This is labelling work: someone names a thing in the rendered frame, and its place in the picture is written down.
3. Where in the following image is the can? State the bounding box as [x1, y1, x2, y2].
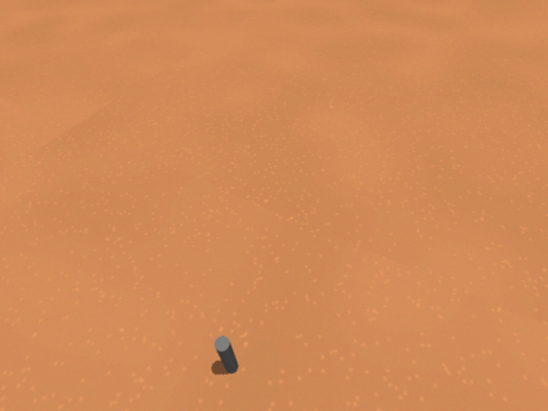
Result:
[215, 336, 238, 373]

